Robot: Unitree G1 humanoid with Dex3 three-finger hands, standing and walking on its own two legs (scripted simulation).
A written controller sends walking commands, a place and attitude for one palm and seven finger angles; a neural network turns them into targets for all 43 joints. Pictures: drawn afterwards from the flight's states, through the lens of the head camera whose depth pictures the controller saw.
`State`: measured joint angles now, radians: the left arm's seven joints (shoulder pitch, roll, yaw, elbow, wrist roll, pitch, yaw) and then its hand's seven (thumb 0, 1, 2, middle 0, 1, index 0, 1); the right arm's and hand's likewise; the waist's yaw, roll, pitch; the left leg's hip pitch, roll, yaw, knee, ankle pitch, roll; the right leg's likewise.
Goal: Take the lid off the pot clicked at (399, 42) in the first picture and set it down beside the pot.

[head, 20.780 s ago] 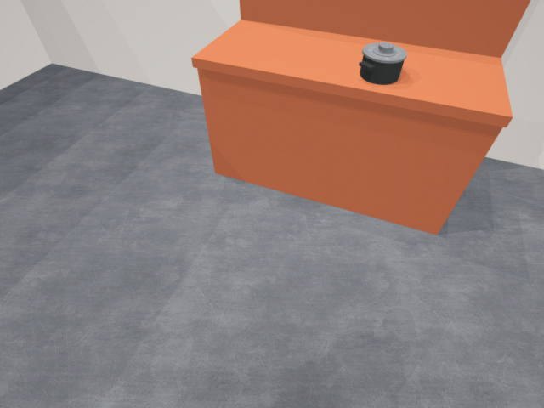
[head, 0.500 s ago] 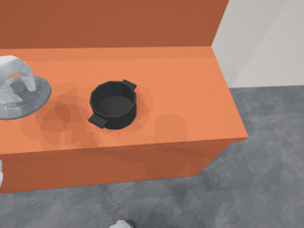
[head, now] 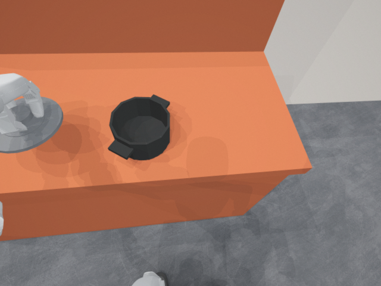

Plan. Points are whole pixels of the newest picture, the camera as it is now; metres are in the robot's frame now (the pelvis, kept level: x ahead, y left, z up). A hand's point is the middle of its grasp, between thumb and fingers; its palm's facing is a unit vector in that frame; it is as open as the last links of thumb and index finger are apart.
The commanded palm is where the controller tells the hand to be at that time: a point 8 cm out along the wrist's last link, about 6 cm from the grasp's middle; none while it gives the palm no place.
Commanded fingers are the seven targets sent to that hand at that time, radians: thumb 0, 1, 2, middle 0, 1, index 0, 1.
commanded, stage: lower the lid onto the table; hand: left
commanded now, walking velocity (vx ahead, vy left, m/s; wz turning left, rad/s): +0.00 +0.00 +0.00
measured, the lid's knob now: (18, 115) +0.47 +0.35 +0.04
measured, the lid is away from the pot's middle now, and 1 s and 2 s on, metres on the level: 0.25 0.24 0.26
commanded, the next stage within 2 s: open the fingers wide in 1.26 s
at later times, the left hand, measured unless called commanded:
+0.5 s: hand (24, 122) +0.45 +0.33 +0.04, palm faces -0.47 -0.11 -0.88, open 6.8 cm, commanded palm +0.50 +0.33 +0.09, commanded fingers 0.00 0.57 1.01 -0.75 -1.08 -0.93 -1.16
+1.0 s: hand (32, 132) +0.44 +0.33 +0.01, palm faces -0.49 -0.11 -0.87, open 6.8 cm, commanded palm +0.50 +0.33 +0.06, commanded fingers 0.00 0.57 1.01 -0.75 -1.08 -0.93 -1.16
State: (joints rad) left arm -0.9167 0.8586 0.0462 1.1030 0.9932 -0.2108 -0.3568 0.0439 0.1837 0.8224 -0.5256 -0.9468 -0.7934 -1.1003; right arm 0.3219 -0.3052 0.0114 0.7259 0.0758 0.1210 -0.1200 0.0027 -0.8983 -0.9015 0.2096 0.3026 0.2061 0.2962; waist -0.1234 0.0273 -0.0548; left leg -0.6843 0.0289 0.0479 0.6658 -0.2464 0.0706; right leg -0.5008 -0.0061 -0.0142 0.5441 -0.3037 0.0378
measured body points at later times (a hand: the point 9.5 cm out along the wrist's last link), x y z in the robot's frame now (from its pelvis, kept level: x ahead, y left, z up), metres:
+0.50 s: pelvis -0.01 +0.00 -0.01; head +0.10 +0.03 +0.43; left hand +0.47 +0.34 +0.09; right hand -0.01 -0.29 -0.11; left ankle +0.04 +0.07 -0.72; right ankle -0.03 -0.17 -0.72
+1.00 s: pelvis -0.02 +0.00 -0.02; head +0.11 +0.03 +0.41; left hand +0.47 +0.34 +0.06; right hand -0.03 -0.29 -0.12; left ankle +0.04 +0.07 -0.72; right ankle -0.03 -0.17 -0.72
